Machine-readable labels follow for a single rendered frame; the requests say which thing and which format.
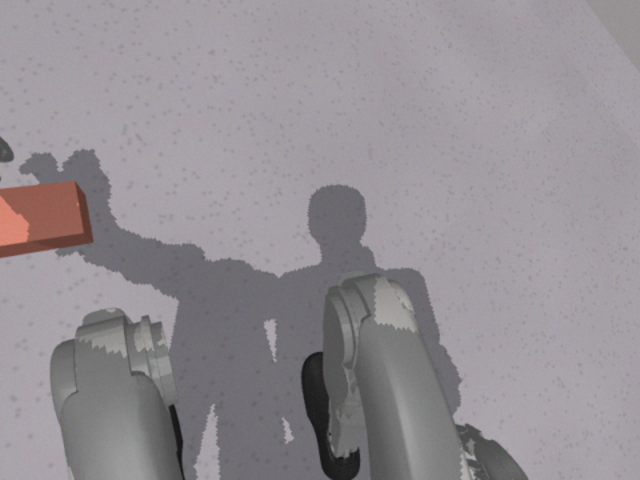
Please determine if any left robot foot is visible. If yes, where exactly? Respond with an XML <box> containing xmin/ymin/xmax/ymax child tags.
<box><xmin>169</xmin><ymin>404</ymin><xmax>185</xmax><ymax>480</ymax></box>

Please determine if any right robot foot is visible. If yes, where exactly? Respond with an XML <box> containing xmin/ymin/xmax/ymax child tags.
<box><xmin>301</xmin><ymin>352</ymin><xmax>360</xmax><ymax>480</ymax></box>

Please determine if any right robot hand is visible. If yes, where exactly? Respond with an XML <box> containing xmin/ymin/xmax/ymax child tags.
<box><xmin>455</xmin><ymin>423</ymin><xmax>529</xmax><ymax>480</ymax></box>

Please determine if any carton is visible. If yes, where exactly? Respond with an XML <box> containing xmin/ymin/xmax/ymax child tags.
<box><xmin>0</xmin><ymin>181</ymin><xmax>94</xmax><ymax>258</ymax></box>

